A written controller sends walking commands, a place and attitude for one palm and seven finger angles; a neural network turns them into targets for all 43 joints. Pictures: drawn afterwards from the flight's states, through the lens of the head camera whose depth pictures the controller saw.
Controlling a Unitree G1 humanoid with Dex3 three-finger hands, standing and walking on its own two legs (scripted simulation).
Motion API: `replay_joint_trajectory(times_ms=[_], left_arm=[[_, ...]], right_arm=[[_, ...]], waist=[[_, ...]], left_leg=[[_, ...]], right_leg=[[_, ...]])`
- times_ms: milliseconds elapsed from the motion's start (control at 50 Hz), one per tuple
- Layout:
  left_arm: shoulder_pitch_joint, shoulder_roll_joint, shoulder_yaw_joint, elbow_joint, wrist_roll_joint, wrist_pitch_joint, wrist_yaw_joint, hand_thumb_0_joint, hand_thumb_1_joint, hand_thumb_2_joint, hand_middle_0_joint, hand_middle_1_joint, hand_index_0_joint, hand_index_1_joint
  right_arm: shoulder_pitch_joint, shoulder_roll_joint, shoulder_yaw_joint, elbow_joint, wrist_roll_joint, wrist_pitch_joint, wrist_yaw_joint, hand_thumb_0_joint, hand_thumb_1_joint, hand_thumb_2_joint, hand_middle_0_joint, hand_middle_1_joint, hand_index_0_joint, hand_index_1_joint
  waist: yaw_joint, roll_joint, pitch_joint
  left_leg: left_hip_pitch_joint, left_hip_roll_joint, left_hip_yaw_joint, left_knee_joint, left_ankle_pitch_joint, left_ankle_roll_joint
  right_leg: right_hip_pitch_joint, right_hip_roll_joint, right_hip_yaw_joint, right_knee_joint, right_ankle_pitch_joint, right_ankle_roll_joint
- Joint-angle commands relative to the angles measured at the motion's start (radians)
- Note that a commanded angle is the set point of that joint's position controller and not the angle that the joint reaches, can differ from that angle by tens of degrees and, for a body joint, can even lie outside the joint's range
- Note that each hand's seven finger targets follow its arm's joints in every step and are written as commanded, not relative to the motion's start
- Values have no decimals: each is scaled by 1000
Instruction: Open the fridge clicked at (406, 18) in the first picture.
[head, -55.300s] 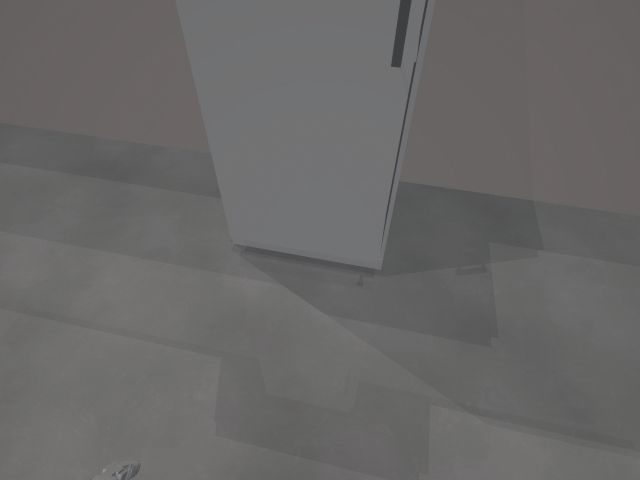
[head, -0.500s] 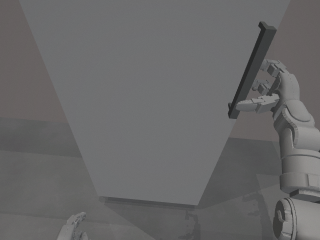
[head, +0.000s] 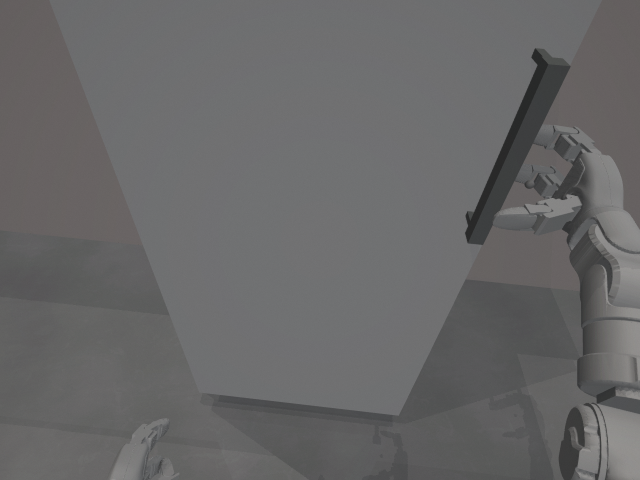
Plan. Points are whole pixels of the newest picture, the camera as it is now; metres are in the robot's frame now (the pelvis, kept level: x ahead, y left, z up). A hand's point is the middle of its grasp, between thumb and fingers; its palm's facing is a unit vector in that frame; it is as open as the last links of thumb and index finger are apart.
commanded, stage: move the hooked fingers beside the handle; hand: right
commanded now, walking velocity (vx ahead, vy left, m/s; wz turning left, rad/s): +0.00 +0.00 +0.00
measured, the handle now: (503, 157) +0.47 -0.19 +0.22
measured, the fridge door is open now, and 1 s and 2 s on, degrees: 0 0 0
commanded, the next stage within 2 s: feel for the door with the fingertips in 1.88 s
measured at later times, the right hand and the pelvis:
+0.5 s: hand (548, 187) +0.41 -0.23 +0.22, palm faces +0.09 +1.00 +0.01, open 14.0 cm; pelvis +0.00 +0.00 +0.00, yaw +0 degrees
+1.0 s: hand (562, 188) +0.40 -0.24 +0.23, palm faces +0.09 +1.00 +0.00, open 14.0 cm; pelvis +0.00 -0.01 +0.00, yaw +0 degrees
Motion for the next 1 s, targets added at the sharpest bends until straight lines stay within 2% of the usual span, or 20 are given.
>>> replay_joint_trajectory(times_ms=[0,60,80,160,180,300,340,380,440,460,480,520,600,620,680,740,780,820,900,980], left_arm=[[-102,132,53,-146,1,-50,5,0,900,900,-200,-300,-200,-300],[-106,129,52,-152,0,-50,6,0,900,900,-200,-300,-200,-300],[-96,134,54,-150,0,-50,5,0,900,900,-200,-300,-200,-300],[-94,135,52,-144,-1,-51,8,0,900,900,-200,-300,-200,-300],[-87,139,54,-143,0,-50,10,0,900,900,-200,-300,-200,-300],[-87,139,54,-151,-1,-55,8,0,900,900,-200,-300,-200,-300],[-83,137,54,-148,-1,-54,9,0,900,900,-200,-300,-200,-300],[-73,145,57,-149,-3,-54,9,0,900,900,-200,-300,-200,-300],[-75,143,55,-150,-5,-54,10,0,900,900,-200,-300,-200,-300],[-70,147,57,-150,-4,-54,10,0,900,900,-200,-300,-200,-300],[-69,150,59,-155,-4,-54,9,0,900,900,-200,-300,-200,-300],[-79,141,56,-161,-6,-56,9,0,900,900,-200,-300,-200,-300],[-78,145,57,-163,-8,-59,9,0,900,900,-200,-300,-200,-300],[-82,143,54,-161,-8,-59,9,0,900,900,-200,-300,-200,-300],[-69,149,56,-155,-9,-59,12,0,900,900,-200,-300,-200,-300],[-80,146,52,-157,-10,-60,11,0,900,900,-200,-300,-200,-300],[-69,152,53,-154,-7,-57,13,0,900,900,-200,-300,-200,-300],[-79,149,52,-157,-8,-59,13,0,900,900,-200,-300,-200,-300],[-78,149,51,-162,-7,-61,14,0,900,900,-200,-300,-200,-300],[-69,148,50,-159,-7,-60,14,0,900,900,-200,-300,-200,-300]], right_arm=[[-495,-243,-50,-233,11,-72,14,0,500,-300,300,1200,300,1200],[-473,-238,-52,-235,11,-67,18,0,500,-300,300,1200,300,1200],[-448,-264,-73,-220,17,-69,17,0,500,-300,300,1200,300,1200],[-489,-260,-58,-200,10,-66,24,0,500,-300,300,1200,300,1200],[-482,-287,-77,-197,11,-72,23,0,500,-300,300,1200,300,1200],[-477,-320,-102,-211,12,-91,37,0,500,-300,300,1200,300,1200],[-492,-288,-75,-192,12,-90,44,0,500,-300,300,1200,300,1200],[-440,-311,-94,-164,20,-89,53,0,500,-300,300,1200,300,1200],[-463,-307,-89,-155,16,-79,61,0,500,-300,300,1200,300,1200],[-463,-345,-120,-159,15,-80,60,0,500,-300,300,1200,300,1200],[-448,-346,-114,-176,19,-88,63,0,500,-300,300,1200,300,1200],[-495,-322,-91,-220,14,-96,64,0,500,-300,300,1200,300,1200],[-466,-342,-111,-237,25,-105,69,0,500,-300,300,1200,300,1200],[-469,-312,-85,-230,25,-101,73,0,500,-300,300,1200,300,1200],[-466,-312,-81,-198,29,-91,76,0,500,-300,300,1200,300,1200],[-466,-303,-76,-188,24,-72,72,0,500,-300,300,1200,300,1200],[-442,-332,-98,-152,26,-72,69,0,500,-300,300,1200,300,1200],[-505,-332,-90,-184,17,-81,66,0,500,-300,300,1200,300,1200],[-496,-361,-113,-198,15,-100,62,0,500,-300,300,1200,300,1200],[-478,-345,-99,-184,20,-108,71,0,500,-300,300,1200,300,1200]], waist=[[7,19,-248],[1,3,-253],[2,32,-255],[11,-5,-235],[12,21,-239],[1,-12,-281],[13,-6,-257],[9,26,-248],[11,11,-236],[7,13,-247],[7,26,-262],[12,-42,-280],[9,-36,-282],[15,-38,-266],[22,-2,-250],[16,-33,-240],[13,13,-229],[19,-18,-248],[10,-27,-277],[15,-25,-265]], left_leg=[[-97,4,-23,-57,402,-17],[-103,4,-24,-53,405,-16],[-91,5,-24,-58,409,-20],[-122,4,-26,-57,377,-17],[-111,4,-23,-60,376,-18],[-89,6,-27,-47,411,-15],[-116,3,-23,-51,390,-17],[-108,3,-22,-52,393,-19],[-128,4,-24,-51,387,-19],[-123,3,-22,-49,389,-18],[-99,5,-22,-46,408,-19],[-117,3,-24,-41,406,-14],[-121,-1,-24,-45,396,-13],[-133,-1,-20,-44,386,-12],[-144,-3,-13,-51,346,-13],[-162,-2,-16,-54,324,-12],[-153,-3,-13,-60,309,-13],[-158,-1,-17,-57,300,-11],[-140,-2,-21,-55,320,-8],[-143,-3,-14,-63,301,-8]], right_leg=[[251,23,35,5,230,-57],[257,24,34,6,237,-57],[251,24,29,10,233,-59],[242,23,35,7,212,-56],[244,21,33,11,213,-57],[248,24,35,16,240,-57],[247,22,36,14,225,-55],[233,20,32,19,222,-58],[228,22,36,16,216,-57],[225,21,39,17,219,-56],[230,20,33,21,236,-58],[258,22,38,24,249,-56],[265,19,41,24,247,-56],[262,20,43,24,240,-55],[254,16,44,21,214,-55],[249,17,50,15,198,-52],[235,15,49,13,186,-54],[245,15,52,9,181,-51],[261,13,54,12,205,-53],[262,11,53,7,196,-50]])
